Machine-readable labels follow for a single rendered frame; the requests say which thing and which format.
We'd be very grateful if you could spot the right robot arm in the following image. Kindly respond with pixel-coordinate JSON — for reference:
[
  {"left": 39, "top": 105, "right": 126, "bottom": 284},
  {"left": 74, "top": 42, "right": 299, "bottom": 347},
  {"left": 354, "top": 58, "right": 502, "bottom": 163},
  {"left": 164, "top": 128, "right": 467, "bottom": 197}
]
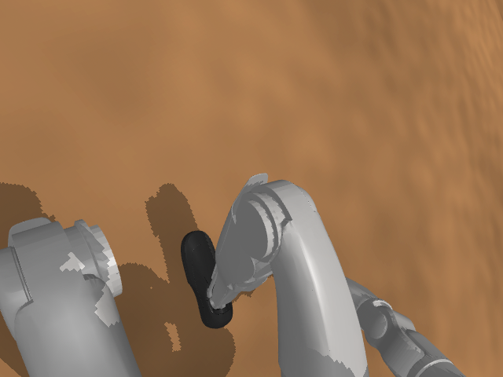
[{"left": 357, "top": 298, "right": 466, "bottom": 377}]

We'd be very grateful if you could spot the right robot hand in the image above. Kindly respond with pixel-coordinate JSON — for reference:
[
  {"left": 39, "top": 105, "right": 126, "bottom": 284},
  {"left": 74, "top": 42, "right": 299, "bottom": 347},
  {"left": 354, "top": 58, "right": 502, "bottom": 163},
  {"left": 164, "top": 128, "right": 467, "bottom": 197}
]
[{"left": 346, "top": 277, "right": 377, "bottom": 312}]

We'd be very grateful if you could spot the right robot foot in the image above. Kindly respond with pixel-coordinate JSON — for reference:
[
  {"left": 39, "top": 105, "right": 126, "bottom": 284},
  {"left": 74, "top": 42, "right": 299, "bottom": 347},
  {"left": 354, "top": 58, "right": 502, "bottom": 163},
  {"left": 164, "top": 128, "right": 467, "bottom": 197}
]
[{"left": 181, "top": 231, "right": 233, "bottom": 328}]

